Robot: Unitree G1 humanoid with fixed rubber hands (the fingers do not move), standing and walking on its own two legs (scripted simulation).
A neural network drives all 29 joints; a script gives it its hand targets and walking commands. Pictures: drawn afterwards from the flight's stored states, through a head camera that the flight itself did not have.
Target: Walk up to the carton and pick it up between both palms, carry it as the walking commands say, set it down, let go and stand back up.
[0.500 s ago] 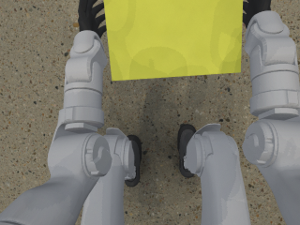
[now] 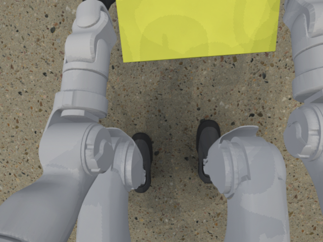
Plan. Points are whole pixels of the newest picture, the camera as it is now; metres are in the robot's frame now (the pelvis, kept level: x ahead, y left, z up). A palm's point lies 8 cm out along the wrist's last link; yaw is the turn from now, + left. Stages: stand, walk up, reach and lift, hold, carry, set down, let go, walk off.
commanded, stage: set down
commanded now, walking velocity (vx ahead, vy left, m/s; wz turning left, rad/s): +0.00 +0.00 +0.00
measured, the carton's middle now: out of the picture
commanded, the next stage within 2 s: none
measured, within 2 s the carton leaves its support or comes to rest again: rests again in 0.38 s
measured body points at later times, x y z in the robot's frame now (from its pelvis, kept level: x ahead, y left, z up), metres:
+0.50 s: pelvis -0.01 +0.00 -0.01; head +0.36 -0.06 +0.23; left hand +0.56 +0.10 -0.18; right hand +0.56 -0.24 -0.18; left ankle +0.10 +0.11 -0.35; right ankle +0.12 -0.11 -0.35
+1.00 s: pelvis +0.00 +0.00 -0.02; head +0.37 -0.05 +0.22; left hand +0.57 +0.10 -0.19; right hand +0.56 -0.24 -0.19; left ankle +0.10 +0.11 -0.35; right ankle +0.12 -0.11 -0.35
